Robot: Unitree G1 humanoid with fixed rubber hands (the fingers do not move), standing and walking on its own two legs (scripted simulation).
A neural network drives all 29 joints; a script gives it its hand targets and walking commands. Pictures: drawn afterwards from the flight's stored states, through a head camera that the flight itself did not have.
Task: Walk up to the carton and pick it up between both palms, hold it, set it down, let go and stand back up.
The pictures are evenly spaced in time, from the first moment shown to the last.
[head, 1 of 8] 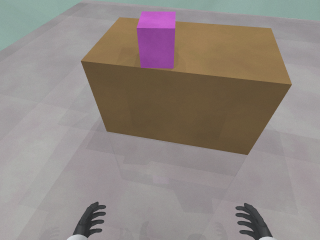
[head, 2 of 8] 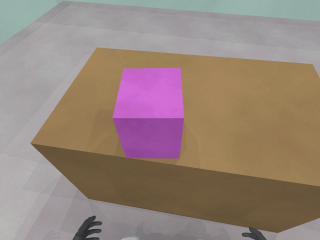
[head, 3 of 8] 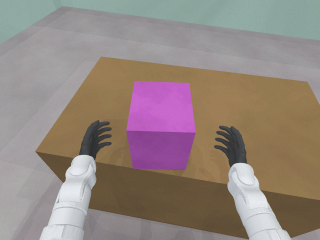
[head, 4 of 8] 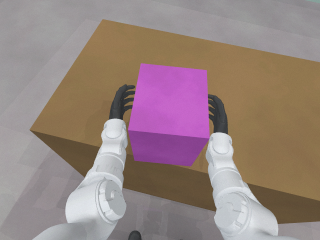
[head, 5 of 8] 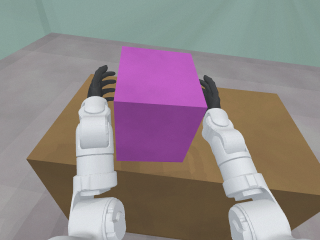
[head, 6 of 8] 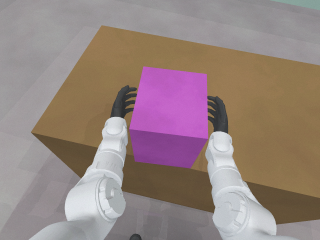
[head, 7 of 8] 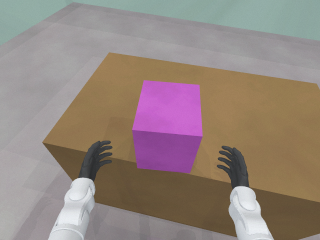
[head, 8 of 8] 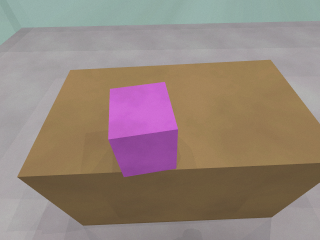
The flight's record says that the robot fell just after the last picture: no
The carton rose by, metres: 0.18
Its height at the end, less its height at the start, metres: +0.00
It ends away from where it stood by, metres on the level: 0.02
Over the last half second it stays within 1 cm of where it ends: yes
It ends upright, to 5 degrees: yes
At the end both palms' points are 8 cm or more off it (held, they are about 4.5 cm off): yes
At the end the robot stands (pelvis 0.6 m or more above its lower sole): yes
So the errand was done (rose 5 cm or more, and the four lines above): yes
